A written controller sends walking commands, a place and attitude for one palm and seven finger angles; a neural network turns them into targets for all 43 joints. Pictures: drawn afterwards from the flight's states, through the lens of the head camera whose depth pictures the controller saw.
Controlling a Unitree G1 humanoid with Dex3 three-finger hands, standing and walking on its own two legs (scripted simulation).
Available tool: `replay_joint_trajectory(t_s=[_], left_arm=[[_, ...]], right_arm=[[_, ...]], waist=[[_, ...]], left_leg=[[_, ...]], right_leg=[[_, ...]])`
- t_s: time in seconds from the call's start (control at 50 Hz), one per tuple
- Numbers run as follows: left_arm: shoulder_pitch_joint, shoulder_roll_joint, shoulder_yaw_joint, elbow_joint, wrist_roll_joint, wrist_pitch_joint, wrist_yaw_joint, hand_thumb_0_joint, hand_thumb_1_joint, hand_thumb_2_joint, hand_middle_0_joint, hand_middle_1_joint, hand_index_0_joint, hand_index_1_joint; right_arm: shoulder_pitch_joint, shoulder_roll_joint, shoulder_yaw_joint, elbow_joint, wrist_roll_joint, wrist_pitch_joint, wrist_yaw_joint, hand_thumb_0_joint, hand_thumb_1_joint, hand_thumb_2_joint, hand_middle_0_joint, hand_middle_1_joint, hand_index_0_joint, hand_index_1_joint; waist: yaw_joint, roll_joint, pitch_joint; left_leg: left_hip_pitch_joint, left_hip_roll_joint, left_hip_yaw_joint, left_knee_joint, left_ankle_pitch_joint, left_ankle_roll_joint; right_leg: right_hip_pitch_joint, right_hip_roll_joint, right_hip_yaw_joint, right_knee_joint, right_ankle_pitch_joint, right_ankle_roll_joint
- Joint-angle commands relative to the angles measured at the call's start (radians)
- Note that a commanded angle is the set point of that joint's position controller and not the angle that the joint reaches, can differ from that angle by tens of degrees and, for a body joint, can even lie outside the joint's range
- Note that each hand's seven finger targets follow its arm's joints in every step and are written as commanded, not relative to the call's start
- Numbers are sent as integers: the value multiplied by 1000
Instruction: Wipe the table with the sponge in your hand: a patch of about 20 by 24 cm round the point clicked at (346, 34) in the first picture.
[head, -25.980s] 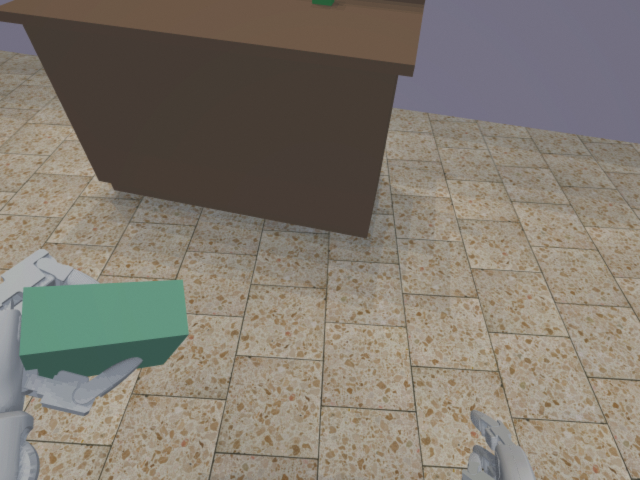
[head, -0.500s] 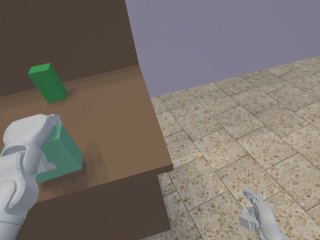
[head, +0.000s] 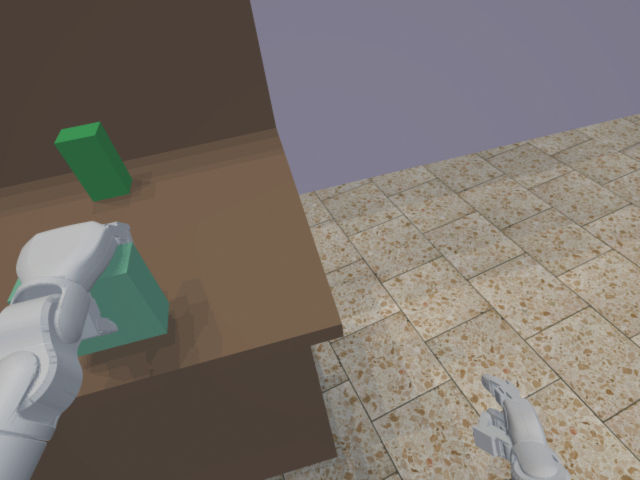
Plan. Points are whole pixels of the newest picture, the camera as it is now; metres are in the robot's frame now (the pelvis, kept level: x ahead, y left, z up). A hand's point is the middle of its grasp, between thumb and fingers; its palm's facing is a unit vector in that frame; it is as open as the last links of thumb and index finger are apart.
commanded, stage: lower the sponge onto the table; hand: left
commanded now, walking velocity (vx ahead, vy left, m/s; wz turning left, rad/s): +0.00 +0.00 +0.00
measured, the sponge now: (106, 311) +0.26 +0.32 +0.10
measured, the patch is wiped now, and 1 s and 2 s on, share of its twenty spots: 0.00 0.00 0.25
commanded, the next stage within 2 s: wipe forward along the first lane in 0.60 s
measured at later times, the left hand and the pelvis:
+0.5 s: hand (93, 303) +0.25 +0.31 +0.13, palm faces -0.02 -0.02 -1.00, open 9.6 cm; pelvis +0.00 +0.00 +0.00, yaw +0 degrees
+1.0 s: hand (76, 298) +0.26 +0.35 +0.12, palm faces -0.04 +0.02 -1.00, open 9.6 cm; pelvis -0.01 +0.00 +0.00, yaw +1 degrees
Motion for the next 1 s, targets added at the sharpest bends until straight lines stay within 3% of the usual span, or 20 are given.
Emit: replay_joint_trajectory(t_s=[0.0, 0.04, 0.1, 0.12, 0.16, 0.22, 0.28, 0.34, 0.4, 0.48, 0.5, 0.52, 0.6, 0.62, 0.7, 0.8, 0.84, 0.9, 0.92, 0.98], left_arm=[[-301, 410, 315, -190, 46, -75, 106, 0, 100, 1300, -1200, -1600, -1200, -1600], [-252, 375, 320, -188, 31, -98, 147, 0, 100, 1300, -1200, -1600, -1200, -1600], [-261, 344, 294, -187, 27, -73, 176, 0, 100, 1300, -1200, -1600, -1200, -1600], [-270, 307, 258, -159, 22, -59, 181, 0, 100, 1300, -1200, -1600, -1200, -1600], [-246, 317, 259, -123, 21, -27, 178, 0, 100, 1300, -1200, -1600, -1200, -1600], [-263, 261, 186, -143, 20, 2, 148, 0, 100, 1300, -1200, -1600, -1200, -1600], [-228, 255, 171, -161, 22, -3, 119, 0, 100, 1300, -1200, -1600, -1200, -1600], [-203, 296, 213, -136, 29, -38, 111, 0, 100, 1300, -1200, -1600, -1200, -1600], [-253, 342, 256, -172, 47, -78, 128, 0, 100, 1300, -1200, -1600, -1200, -1600], [-211, 326, 286, -176, 36, -120, 180, 0, 100, 1300, -1200, -1600, -1200, -1600], [-219, 358, 312, -175, 43, -114, 192, 0, 100, 1300, -1200, -1600, -1200, -1600], [-210, 298, 268, -164, 40, -109, 200, 0, 100, 1300, -1200, -1600, -1200, -1600], [-142, 293, 275, -186, 32, -60, 211, 0, 100, 1300, -1200, -1600, -1200, -1600], [-132, 256, 240, -162, 27, -46, 206, 0, 100, 1300, -1200, -1600, -1200, -1600], [-179, 271, 213, -100, 36, -7, 171, 0, 100, 1300, -1200, -1600, -1200, -1600], [-325, 298, 189, -86, 61, -75, 145, 0, 100, 1300, -1200, -1600, -1200, -1600], [-348, 283, 178, -20, 67, -125, 148, 0, 100, 1300, -1200, -1600, -1200, -1600], [-372, 329, 222, 37, 83, -175, 162, 0, 100, 1300, -1200, -1600, -1200, -1600], [-375, 299, 202, 88, 80, -184, 166, 0, 100, 1300, -1200, -1600, -1200, -1600], [-351, 316, 231, 128, 69, -197, 174, 0, 100, 1300, -1200, -1600, -1200, -1600]], right_arm=[[-154, -104, -46, -152, -16, -59, -13, 0, -900, -900, 200, 300, 200, 300], [-153, -87, -49, -145, -14, -67, -6, 0, -900, -900, 200, 300, 200, 300], [-159, -97, -56, -141, -10, -61, 3, 0, -900, -900, 200, 300, 200, 300], [-168, -93, -52, -139, -7, -66, 4, 0, -900, -900, 200, 300, 200, 300], [-169, -108, -57, -130, -5, -62, 3, 0, -900, -900, 200, 300, 200, 300], [-189, -106, -54, -145, 0, -66, -2, 0, -900, -900, 200, 300, 200, 300], [-188, -108, -57, -146, -5, -71, -13, 0, -900, -900, 200, 300, 200, 300], [-170, -108, -57, -136, -9, -78, -23, 0, -900, -900, 200, 300, 200, 300], [-164, -111, -57, -139, -14, -78, -27, 0, -900, -900, 200, 300, 200, 300], [-152, -97, -62, -133, -17, -84, -20, 0, -900, -900, 200, 300, 200, 300], [-153, -104, -63, -128, -18, -80, -16, 0, -900, -900, 200, 300, 200, 300], [-158, -91, -60, -130, -15, -81, -12, 0, -900, -900, 200, 300, 200, 300], [-172, -104, -68, -133, -15, -67, 0, 0, -900, -900, 200, 300, 200, 300], [-178, -97, -61, -134, -12, -69, 2, 0, -900, -900, 200, 300, 200, 300], [-185, -119, -60, -126, -7, -58, -11, 0, -900, -900, 200, 300, 200, 300], [-162, -120, -61, -116, -14, -81, -38, 0, -900, -900, 200, 300, 200, 300], [-136, -109, -62, -98, -17, -92, -45, 0, -900, -900, 200, 300, 200, 300], [-107, -118, -70, -85, -22, -97, -51, 0, -900, -900, 200, 300, 200, 300], [-103, -110, -68, -78, -19, -100, -50, 0, -900, -900, 200, 300, 200, 300], [-94, -120, -78, -77, -15, -88, -41, 0, -900, -900, 200, 300, 200, 300]], waist=[[25, -47, -256], [36, -3, -246], [24, 50, -222], [16, 40, -191], [16, 20, -181], [2, -26, -197], [-1, -66, -205], [-1, -100, -195], [7, -71, -206], [23, -23, -219], [25, -2, -215], [22, 10, -210], [29, 17, -217], [21, -14, -184], [-4, -57, -135], [-26, -51, -184], [-31, -54, -161], [-24, -33, -192], [-26, -54, -177], [-10, -41, -197]], left_leg=[[52, -43, 17, -15, 244, 33], [50, -47, 20, -12, 272, 30], [46, -48, 22, -19, 258, 20], [33, -46, 28, -21, 242, 21], [22, -46, 23, -29, 235, 22], [32, -46, 27, -32, 218, 30], [42, -49, 23, -25, 221, 40], [43, -45, 25, -25, 196, 44], [54, -44, 22, -24, 198, 38], [58, -50, 25, -20, 239, 33], [54, -48, 21, -21, 241, 26], [47, -49, 29, -23, 241, 25], [50, -48, 27, -24, 272, 22], [33, -44, 29, -28, 256, 23], [24, -39, 30, -42, 185, 27], [64, -46, 30, -35, 164, 38], [54, -50, 30, -39, 149, 39], [57, -51, 29, -34, 156, 34], [40, -52, 32, -30, 155, 33], [26, -52, 29, -35, 178, 28]], right_leg=[[114, 41, 43, -49, 222, -27], [129, 41, 40, -43, 250, -30], [115, 46, 54, -56, 233, -36], [99, 41, 40, -58, 220, -30], [98, 43, 38, -61, 226, -28], [94, 38, 30, -61, 211, -20], [91, 38, 24, -55, 229, -13], [81, 38, 27, -61, 196, -9], [79, 42, 37, -69, 182, -18], [105, 43, 34, -59, 225, -24], [106, 48, 50, -64, 217, -32], [109, 42, 36, -60, 219, -28], [127, 46, 50, -58, 262, -33], [114, 41, 36, -57, 250, -26], [65, 45, 39, -85, 177, -21], [51, 44, 29, -95, 146, -18], [40, 43, 17, -99, 127, -16], [50, 46, 22, -100, 135, -24], [42, 41, 15, -95, 138, -21], [73, 40, 15, -85, 178, -24]])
